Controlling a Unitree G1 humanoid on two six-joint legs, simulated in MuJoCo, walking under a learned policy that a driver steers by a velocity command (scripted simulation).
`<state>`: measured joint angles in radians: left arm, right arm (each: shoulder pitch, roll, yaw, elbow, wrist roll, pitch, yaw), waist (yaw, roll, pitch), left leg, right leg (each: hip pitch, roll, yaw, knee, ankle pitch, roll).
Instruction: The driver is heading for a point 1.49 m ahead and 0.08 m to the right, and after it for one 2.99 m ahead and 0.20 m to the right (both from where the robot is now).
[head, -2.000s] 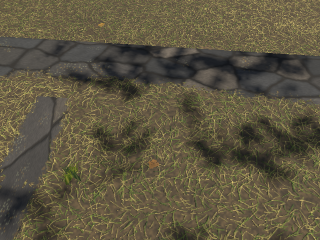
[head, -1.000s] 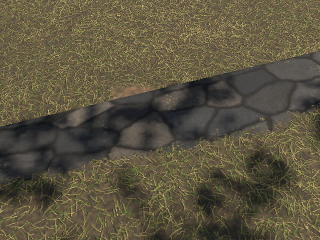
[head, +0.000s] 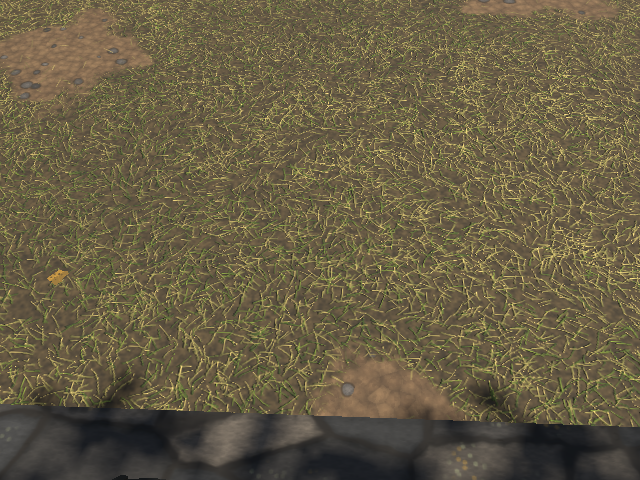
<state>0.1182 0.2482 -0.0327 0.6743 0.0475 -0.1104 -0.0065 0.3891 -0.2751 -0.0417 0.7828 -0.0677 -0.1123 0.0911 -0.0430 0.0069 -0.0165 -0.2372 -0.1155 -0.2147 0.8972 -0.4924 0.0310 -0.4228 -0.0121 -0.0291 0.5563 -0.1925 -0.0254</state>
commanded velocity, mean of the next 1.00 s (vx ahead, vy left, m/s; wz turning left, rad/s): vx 0.46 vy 0.00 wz -0.09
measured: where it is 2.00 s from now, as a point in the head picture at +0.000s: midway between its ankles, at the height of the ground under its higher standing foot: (339, 338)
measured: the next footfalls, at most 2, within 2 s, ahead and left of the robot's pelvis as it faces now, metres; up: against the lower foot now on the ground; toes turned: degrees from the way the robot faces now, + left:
left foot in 0.42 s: +0.38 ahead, +0.15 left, +0.00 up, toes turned +9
right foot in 0.90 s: +0.54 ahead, -0.07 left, +0.00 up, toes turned -7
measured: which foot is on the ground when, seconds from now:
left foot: up 0.00-0.40, down 0.42-0.92, up 0.94-1.00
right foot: down 0.00-0.46, up 0.48-0.88, down 0.90-1.00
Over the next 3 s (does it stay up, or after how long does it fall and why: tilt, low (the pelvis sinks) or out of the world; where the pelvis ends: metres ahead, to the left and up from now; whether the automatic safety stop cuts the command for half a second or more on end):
stays up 1.47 -0.14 -0.17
